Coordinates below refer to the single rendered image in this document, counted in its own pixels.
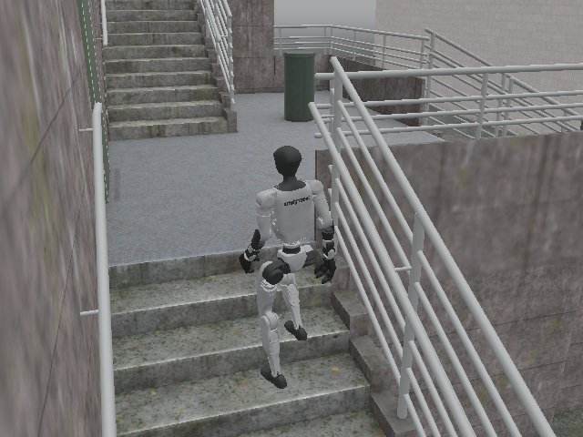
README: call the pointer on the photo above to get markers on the right robot hand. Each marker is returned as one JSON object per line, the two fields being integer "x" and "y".
{"x": 322, "y": 267}

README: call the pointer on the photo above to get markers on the robot left forearm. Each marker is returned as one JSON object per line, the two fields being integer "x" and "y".
{"x": 254, "y": 248}

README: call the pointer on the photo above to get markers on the left robot hand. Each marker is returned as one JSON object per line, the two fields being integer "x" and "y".
{"x": 246, "y": 265}

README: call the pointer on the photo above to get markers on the robot right forearm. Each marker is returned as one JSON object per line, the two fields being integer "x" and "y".
{"x": 328, "y": 242}

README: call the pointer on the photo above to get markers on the left robot thigh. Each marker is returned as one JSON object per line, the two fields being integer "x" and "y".
{"x": 270, "y": 274}

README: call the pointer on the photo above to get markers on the robot right upper arm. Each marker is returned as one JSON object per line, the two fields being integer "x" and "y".
{"x": 320, "y": 202}

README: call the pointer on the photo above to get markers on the robot left shin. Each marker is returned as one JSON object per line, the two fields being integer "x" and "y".
{"x": 271, "y": 344}

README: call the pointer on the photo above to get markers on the robot left upper arm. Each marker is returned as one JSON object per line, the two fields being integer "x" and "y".
{"x": 264, "y": 201}

